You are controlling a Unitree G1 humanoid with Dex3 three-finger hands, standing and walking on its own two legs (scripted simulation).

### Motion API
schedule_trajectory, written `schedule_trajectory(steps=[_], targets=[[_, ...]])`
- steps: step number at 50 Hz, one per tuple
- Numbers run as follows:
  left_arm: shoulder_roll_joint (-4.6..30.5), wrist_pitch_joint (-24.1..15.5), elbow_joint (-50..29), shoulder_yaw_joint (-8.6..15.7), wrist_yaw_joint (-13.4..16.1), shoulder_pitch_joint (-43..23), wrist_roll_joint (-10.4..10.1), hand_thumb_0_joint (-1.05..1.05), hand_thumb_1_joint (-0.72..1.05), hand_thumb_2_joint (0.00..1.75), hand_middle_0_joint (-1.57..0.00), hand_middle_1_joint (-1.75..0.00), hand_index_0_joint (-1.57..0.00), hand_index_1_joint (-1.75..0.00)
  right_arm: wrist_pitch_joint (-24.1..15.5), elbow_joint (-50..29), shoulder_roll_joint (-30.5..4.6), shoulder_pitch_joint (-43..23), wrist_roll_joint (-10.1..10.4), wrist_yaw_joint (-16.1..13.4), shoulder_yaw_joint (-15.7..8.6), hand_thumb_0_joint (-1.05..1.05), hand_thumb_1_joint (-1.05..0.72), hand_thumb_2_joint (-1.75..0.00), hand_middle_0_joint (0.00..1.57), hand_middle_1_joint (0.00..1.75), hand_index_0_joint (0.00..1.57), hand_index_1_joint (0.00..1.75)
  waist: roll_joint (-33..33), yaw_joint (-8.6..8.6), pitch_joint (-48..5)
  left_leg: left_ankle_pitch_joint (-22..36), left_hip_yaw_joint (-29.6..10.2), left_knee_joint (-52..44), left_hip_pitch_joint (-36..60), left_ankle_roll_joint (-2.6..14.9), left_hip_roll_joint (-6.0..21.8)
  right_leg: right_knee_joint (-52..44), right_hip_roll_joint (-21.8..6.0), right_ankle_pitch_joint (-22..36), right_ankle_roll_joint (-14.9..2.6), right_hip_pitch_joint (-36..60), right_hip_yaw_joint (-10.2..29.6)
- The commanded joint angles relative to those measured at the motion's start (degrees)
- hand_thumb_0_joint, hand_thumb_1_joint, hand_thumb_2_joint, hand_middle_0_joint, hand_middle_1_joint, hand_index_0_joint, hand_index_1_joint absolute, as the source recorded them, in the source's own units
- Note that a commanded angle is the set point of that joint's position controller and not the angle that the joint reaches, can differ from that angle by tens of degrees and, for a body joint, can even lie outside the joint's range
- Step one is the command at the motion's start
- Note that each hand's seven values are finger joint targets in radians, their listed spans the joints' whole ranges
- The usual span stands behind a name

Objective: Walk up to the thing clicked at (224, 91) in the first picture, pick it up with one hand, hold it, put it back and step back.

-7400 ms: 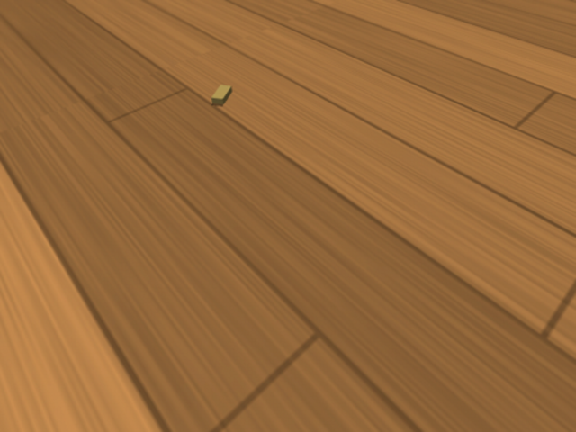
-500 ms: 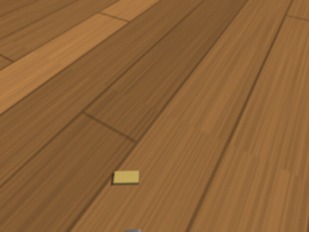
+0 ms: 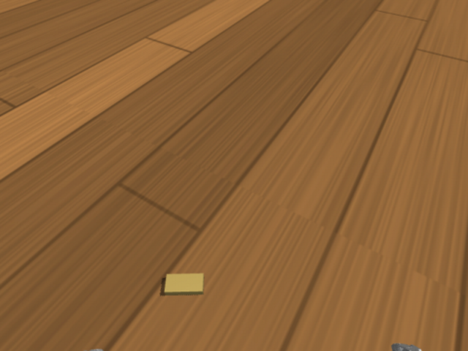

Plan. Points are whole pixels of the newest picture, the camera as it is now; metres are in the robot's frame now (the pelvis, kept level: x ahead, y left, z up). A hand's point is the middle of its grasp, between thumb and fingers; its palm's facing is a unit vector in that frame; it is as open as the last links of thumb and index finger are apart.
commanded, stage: walk up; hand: left
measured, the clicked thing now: (184, 284) +0.51 +0.23 -0.76
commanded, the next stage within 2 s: stand in 0.58 s
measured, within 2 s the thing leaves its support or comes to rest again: neither
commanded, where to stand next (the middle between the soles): +0.12 -0.01 m, yaw +1 degrees
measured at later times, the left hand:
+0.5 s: hand out of the picture +0.06 +0.25 -0.16, palm faces -0.01 -0.95 -0.32, open 7.4 cm
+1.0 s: hand out of the picture +0.11 +0.25 -0.16, palm faces -0.01 -0.95 -0.32, open 7.4 cm
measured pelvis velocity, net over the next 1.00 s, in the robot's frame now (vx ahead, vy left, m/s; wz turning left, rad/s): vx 0.04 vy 0.00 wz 0.00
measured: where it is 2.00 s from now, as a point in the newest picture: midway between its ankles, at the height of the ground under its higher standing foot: outside the picture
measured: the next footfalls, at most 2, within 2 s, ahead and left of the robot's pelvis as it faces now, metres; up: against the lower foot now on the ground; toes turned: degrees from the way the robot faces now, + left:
none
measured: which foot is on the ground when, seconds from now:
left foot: down 0.00-1.00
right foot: down 0.00-1.00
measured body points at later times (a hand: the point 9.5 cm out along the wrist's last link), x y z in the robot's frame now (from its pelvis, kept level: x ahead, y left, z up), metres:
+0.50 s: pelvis +0.01 +0.00 +0.00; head +0.02 +0.01 +0.45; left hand +0.06 +0.30 -0.14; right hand +0.09 -0.29 -0.13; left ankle +0.04 +0.09 -0.75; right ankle +0.02 -0.12 -0.75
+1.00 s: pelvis +0.04 +0.00 +0.00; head +0.05 +0.01 +0.45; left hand +0.11 +0.30 -0.14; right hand +0.12 -0.30 -0.13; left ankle +0.04 +0.09 -0.75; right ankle +0.02 -0.12 -0.75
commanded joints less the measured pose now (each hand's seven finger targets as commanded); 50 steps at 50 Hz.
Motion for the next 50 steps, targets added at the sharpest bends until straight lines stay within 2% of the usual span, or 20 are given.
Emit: schedule_trajectory(steps=[1,2,4,5,10,15,17,20,23,28,29,32,34,36,44,46,49,50], targets=[[11.95,-0.98,-2.12,2.16,0.7,-1.4,0.37,0.0,0.9,0.9,-0.2,-0.3,-0.2,-0.3,-0.82,-2.79,-12.02,-3.0,0.24,-0.65,-2.31,0.0,-0.9,-0.9,0.2,0.3,0.2,0.3,1.89,0.06,-3.63,-5.75,-9.61,-6.69,0.85,-0.64,9.17,-4.12,-6.71,-1.18,-1.62,-1.23,6.45],[12.02,-0.99,-2.16,2.18,0.62,-1.23,0.35,0.0,0.9,0.9,-0.2,-0.3,-0.2,-0.3,-0.8,-2.74,-12.05,-2.75,0.19,-0.65,-2.3,0.0,-0.9,-0.9,0.2,0.3,0.2,0.3,1.46,0.08,-3.36,-7.01,-9.74,-7.0,0.56,-0.63,9.06,-4.31,-6.65,-1.81,-1.63,-1.35,6.65],[11.86,-1.12,-2.0,2.09,0.58,-0.15,0.45,0.0,0.9,0.9,-0.2,-0.3,-0.2,-0.3,-0.85,-2.79,-11.76,-2.72,0.19,-0.61,-2.31,0.0,-0.9,-0.9,0.2,0.3,0.2,0.3,1.29,0.38,-4.42,-5.04,-9.33,-6.57,2.69,-0.67,9.17,-4.6,-6.76,-1.24,-1.74,-1.67,6.75],[12.0,-1.15,-2.14,2.17,0.58,-0.7,0.52,0.0,0.9,0.9,-0.2,-0.3,-0.2,-0.3,-0.84,-2.84,-12.08,-2.18,0.1,-0.68,-2.41,0.0,-0.9,-0.9,0.2,0.3,0.2,0.3,0.98,-0.05,-5.19,-4.52,-9.13,-6.41,2.47,-0.76,9.11,-4.58,-6.76,0.19,-1.82,-0.52,6.52],[12.04,-1.02,-1.89,2.16,0.64,0.24,0.49,0.0,0.9,0.9,-0.2,-0.3,-0.2,-0.3,-0.79,-2.9,-11.83,-2.01,0.07,-0.71,-2.43,0.0,-0.9,-0.9,0.2,0.3,0.2,0.3,1.08,0.22,-5.68,-3.83,-8.93,-6.46,3.23,-0.84,9.04,-4.26,-6.84,0.86,-1.64,-0.48,6.43],[11.72,-0.91,-1.23,1.99,0.74,1.48,0.54,0.0,0.9,0.9,-0.2,-0.3,-0.2,-0.3,-0.58,-2.9,-11.73,-2.07,0.21,-0.76,-2.58,0.0,-0.9,-0.9,0.2,0.3,0.2,0.3,0.73,0.17,-4.22,-4.62,-9.17,-6.56,2.9,-0.55,9.16,-4.66,-6.51,-0.36,-1.55,-1.63,6.35],[11.7,-0.97,-1.17,2.06,0.8,1.71,0.54,0.0,0.9,0.9,-0.2,-0.3,-0.2,-0.3,-0.61,-2.67,-11.49,-1.52,0.32,-0.78,-2.61,0.0,-0.9,-0.9,0.2,0.3,0.2,0.3,0.18,0.0,-5.02,-1.91,-8.85,-5.74,3.88,-0.55,9.16,-4.64,-6.61,1.02,-1.54,-1.24,6.31],[11.84,-0.94,-1.41,2.15,0.87,1.76,0.48,0.0,0.9,0.9,-0.2,-0.3,-0.2,-0.3,-0.57,-2.44,-11.53,-1.01,0.28,-0.81,-2.65,0.0,-0.9,-0.9,0.2,0.3,0.2,0.3,0.48,-0.01,-6.09,-0.65,-8.32,-5.5,4.44,-0.56,9.0,-4.2,-6.82,2.6,-1.38,-0.52,6.52],[11.42,-0.8,-0.93,2.02,0.98,1.99,0.42,0.0,0.9,0.9,-0.2,-0.3,-0.2,-0.3,-0.5,-2.34,-11.41,-1.6,0.42,-0.85,-2.7,0.0,-0.9,-0.9,0.2,0.3,0.2,0.3,1.05,0.11,-4.86,-0.15,-8.68,-5.82,3.92,-0.52,9.17,-4.12,-6.77,2.54,-1.32,-0.88,6.42],[11.62,-0.77,-1.12,2.1,1.03,1.64,0.57,0.0,0.9,0.9,-0.2,-0.3,-0.2,-0.3,-0.36,-2.2,-11.42,-1.52,0.25,-0.82,-2.67,0.0,-0.9,-0.9,0.2,0.3,0.2,0.3,0.69,-0.11,-4.09,-1.49,-8.62,-6.07,3.34,-0.53,9.07,-4.29,-6.78,2.37,-1.34,-1.12,6.62],[11.24,-0.89,-1.31,1.95,1.06,2.4,0.93,0.0,0.9,0.9,-0.2,-0.3,-0.2,-0.3,-0.32,-2.26,-10.62,-0.57,0.07,-0.75,-2.31,0.0,-0.9,-0.9,0.2,0.3,0.2,0.3,0.67,-0.3,-6.59,-4.58,-8.89,-6.46,3.19,-0.6,9.04,-4.24,-6.74,-1.02,-1.33,0.66,6.43],[11.35,-1.01,-1.46,2.14,1.11,1.75,1.05,0.0,0.9,0.9,-0.2,-0.3,-0.2,-0.3,-0.34,-2.31,-11.2,-1.13,-0.07,-0.75,-2.37,0.0,-0.9,-0.9,0.2,0.3,0.2,0.3,1.39,-0.28,-4.08,-8.21,-9.26,-7.15,0.74,-0.76,8.59,-4.65,-6.66,-3.16,-1.46,-0.31,6.75],[11.29,-1.12,-1.57,2.09,1.1,2.28,1.07,0.0,0.9,0.9,-0.2,-0.3,-0.2,-0.3,-0.42,-2.48,-11.39,-1.35,0.01,-0.76,-2.34,0.0,-0.9,-0.9,0.2,0.3,0.2,0.3,1.66,-0.11,-4.26,-6.48,-9.33,-6.93,1.07,-0.49,8.87,-4.53,-6.92,-1.36,-1.4,-0.09,6.68],[11.65,-1.4,-1.83,2.24,1.18,1.63,1.04,0.0,0.9,0.9,-0.2,-0.3,-0.2,-0.3,-0.71,-2.76,-10.91,-1.29,-0.02,-0.77,-2.2,0.0,-0.9,-0.9,0.2,0.3,0.2,0.3,0.29,-0.23,-4.67,-0.22,-8.67,-5.48,2.31,-0.55,8.64,-4.57,-7.43,1.24,-1.52,0.55,6.92],[11.45,-1.52,-2.36,2.43,1.34,1.18,0.81,0.0,0.9,0.9,-0.2,-0.3,-0.2,-0.3,-1.04,-2.59,-11.44,-0.91,0.11,-1.05,-2.07,0.0,-0.9,-0.9,0.2,0.3,0.2,0.3,0.69,-0.36,-4.95,8.48,-8.39,-3.91,4.65,-0.59,9.15,-4.66,-7.6,5.93,-1.11,1.59,6.39],[11.59,-1.55,-2.37,2.41,1.37,1.11,0.75,0.0,0.9,0.9,-0.2,-0.3,-0.2,-0.3,-0.92,-2.46,-11.43,-0.52,0.17,-1.05,-1.98,0.0,-0.9,-0.9,0.2,0.3,0.2,0.3,0.43,-0.47,-5.77,9.37,-8.26,-3.7,4.9,-0.43,9.2,-4.85,-7.72,7.02,-1.02,2.61,6.34],[11.48,-1.29,-2.32,2.48,1.32,0.88,0.78,0.0,0.9,0.9,-0.2,-0.3,-0.2,-0.3,-0.84,-2.44,-11.49,-0.52,0.12,-1.17,-1.97,0.0,-0.9,-0.9,0.2,0.3,0.2,0.3,0.58,-0.72,-4.95,5.04,-8.19,-4.56,3.94,-0.75,8.81,-5.14,-7.5,4.38,-1.03,2.48,6.18],[11.45,-1.2,-2.48,2.5,1.34,0.83,0.91,0.0,0.9,0.9,-0.2,-0.3,-0.2,-0.3,-0.83,-2.43,-11.63,-0.59,0.02,-1.28,-2.0,0.0,-0.9,-0.9,0.2,0.3,0.2,0.3,0.94,-0.48,-5.81,5.75,-8.19,-4.61,4.36,-0.68,9.06,-4.99,-7.59,5.23,-1.14,3.01,6.13]])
